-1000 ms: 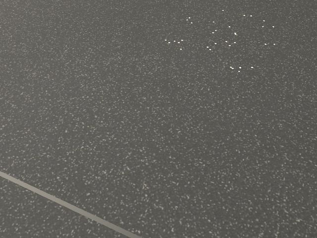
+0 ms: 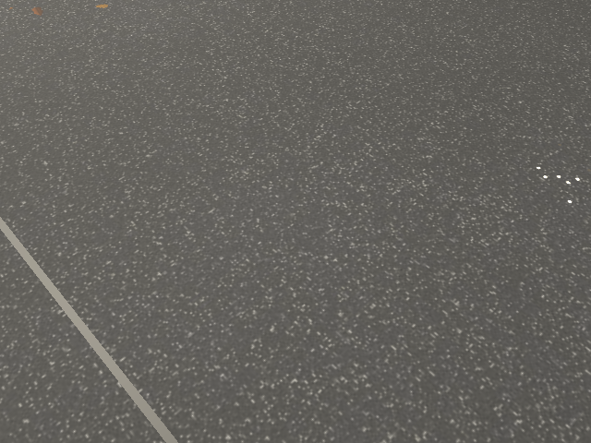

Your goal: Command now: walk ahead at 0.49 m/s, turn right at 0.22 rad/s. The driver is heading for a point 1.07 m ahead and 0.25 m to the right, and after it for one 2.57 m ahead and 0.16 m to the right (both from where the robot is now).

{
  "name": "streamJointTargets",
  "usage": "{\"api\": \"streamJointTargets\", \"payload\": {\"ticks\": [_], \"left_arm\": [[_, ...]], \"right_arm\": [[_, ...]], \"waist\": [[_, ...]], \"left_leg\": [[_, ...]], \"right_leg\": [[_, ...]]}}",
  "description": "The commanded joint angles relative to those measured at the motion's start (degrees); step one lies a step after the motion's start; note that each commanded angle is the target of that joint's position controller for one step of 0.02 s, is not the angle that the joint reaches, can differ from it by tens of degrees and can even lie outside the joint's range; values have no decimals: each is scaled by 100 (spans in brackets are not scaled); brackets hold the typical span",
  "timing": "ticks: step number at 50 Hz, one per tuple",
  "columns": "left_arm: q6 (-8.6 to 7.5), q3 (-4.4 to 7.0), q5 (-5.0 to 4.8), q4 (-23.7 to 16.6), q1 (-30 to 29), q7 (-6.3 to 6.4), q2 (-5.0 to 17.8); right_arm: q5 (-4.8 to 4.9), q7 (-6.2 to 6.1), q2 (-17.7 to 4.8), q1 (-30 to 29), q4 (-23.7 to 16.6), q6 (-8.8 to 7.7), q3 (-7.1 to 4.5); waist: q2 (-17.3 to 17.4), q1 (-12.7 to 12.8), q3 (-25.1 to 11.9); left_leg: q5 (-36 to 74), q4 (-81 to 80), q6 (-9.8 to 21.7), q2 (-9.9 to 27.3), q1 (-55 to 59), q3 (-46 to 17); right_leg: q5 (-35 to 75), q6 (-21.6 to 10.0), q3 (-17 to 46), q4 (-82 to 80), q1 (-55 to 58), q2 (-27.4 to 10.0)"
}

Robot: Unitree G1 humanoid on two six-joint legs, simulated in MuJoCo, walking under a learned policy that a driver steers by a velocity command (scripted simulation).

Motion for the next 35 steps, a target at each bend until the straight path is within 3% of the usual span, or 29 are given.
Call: {"api": "streamJointTargets", "payload": {"ticks": [1, 5, 7, 10, 13, 15, 16, 17, 18, 19, 20, 21, 22, 24, 29, 32, 35], "left_arm": [[-31, 57, 8, -364, -10, 3, 467], [5, 163, -77, -296, 407, 146, 828], [57, 188, -117, -271, 617, 191, 895], [141, 188, -163, -213, 971, 216, 874], [224, 203, -162, -261, 994, 257, 884], [269, 166, -125, -363, 847, 272, 726], [249, 62, -66, -494, 700, 249, 427], [174, -73, -81, -640, 1228, 238, -48], [137, -49, -240, -726, 1547, 237, 259], [178, 79, -270, -656, 1170, 254, 754], [229, 121, -206, -709, 789, 254, 804], [266, 132, -147, -750, 635, 243, 706], [305, 153, -124, -808, 555, 215, 621], [379, 123, -136, -902, 510, 155, 390], [404, 92, -110, -1264, -23, 77, 276], [366, 50, -95, -1467, -609, -37, 217], [367, 31, -116, -1731, -1150, -142, 216]], "right_arm": [[-96, -41, -444, 52, -504, -131, -124], [-146, -108, -283, -786, -842, -81, -25], [-100, -80, -259, -1261, -964, -101, 8], [3, -40, -381, -1685, -1127, -128, -14], [43, -9, -643, -1744, -1239, -193, -113], [21, -35, -829, -1056, -1083, -238, -229], [-51, -80, -1112, -211, -972, -257, -323], [-123, -115, -1616, 459, -901, -180, -446], [-64, -57, -1463, 667, -749, -108, -451], [-43, -41, -930, 369, -869, -116, -332], [-35, -27, -726, 70, -903, -101, -264], [-48, -3, -593, -236, -912, -86, -212], [-76, 8, -513, -405, -883, -77, -186], [-84, 30, -553, -426, -793, -112, -218], [-69, 0, -861, -245, -561, -124, -333], [-38, -35, -1004, -160, -478, -68, -348], [28, -49, -1157, 105, -348, 7, -374]], "waist": [[-309, -216, -293], [-415, -17, -76], [-494, 153, -60], [-603, 308, -99], [-686, 175, -141], [-727, -225, -390], [-396, -628, -992], [1050, -560, -1741], [1851, -453, -1878], [944, -535, -1122], [454, -482, -641], [279, -341, -359], [404, -212, -180], [504, -130, -105], [229, -168, -68], [203, -360, 63], [184, -524, 240]], "left_leg": [[315, -513, -91, 589, -1099, -167], [1181, -2269, -412, 457, -860, 99], [1922, -3118, -485, 248, -478, 152], [2274, -3694, -563, 54, -114, 75], [1798, -4194, -458, 19, 248, -54], [1458, -4558, -219, 126, 1219, -8], [1214, -4513, 116, 869, 2458, -618], [949, -4653, 830, 2154, 4285, -2434], [-321, -5090, 1266, 2752, 4469, -4095], [-556, -5217, 1051, 2448, 3802, -3502], [-15, -5277, 825, 2149, 3124, -2538], [553, -5457, 721, 1844, 2553, -1912], [926, -5622, 651, 1643, 2172, -1437], [1524, -5880, 655, 1451, 1775, -772], [2618, -6016, 756, 1509, 1949, 150], [2569, -6002, 624, 1440, 1987, 668], [2480, -5924, 536, 1574, 2302, 900]], "right_leg": [[293, -1167, 2185, -1376, 881, -1506], [553, -1115, 1596, -1484, 228, -1290], [432, -939, 1442, -1374, 57, -1127], [99, -822, 1699, -1113, 211, -1203], [-292, -668, 2223, -638, 634, -1352], [-185, -444, 2242, 72, 548, -1087], [-386, -235, 1848, 1370, 2, -770], [-2069, 113, 964, 3159, -1606, -19], [-2780, 165, 795, 4362, -2742, -295], [-2261, 204, 946, 4887, -2992, -588], [-1751, 246, 803, 4917, -2904, -772], [-1390, 299, 745, 4718, -2700, -918], [-1164, 319, 708, 4514, -2535, -1063], [-867, 366, 525, 4405, -2285, -1163], [117, 451, 508, 3323, -2554, -1217], [868, 374, 224, 2339, -2302, -1154], [805, 256, -28, 1784, -2256, -1093]]}}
